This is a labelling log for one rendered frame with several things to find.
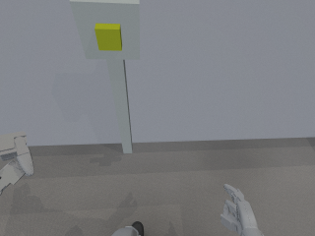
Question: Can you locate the button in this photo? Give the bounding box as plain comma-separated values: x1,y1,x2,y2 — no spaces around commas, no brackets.
94,23,122,51

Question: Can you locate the left robot foot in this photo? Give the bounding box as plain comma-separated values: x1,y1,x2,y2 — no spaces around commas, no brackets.
132,221,144,236

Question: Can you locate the panel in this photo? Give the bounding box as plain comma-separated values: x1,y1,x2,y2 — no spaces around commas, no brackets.
69,0,140,153

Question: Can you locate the right robot hand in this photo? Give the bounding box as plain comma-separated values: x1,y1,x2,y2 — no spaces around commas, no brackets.
220,184,260,235

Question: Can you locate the left robot hand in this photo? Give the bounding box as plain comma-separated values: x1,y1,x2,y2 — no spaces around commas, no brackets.
0,131,34,196

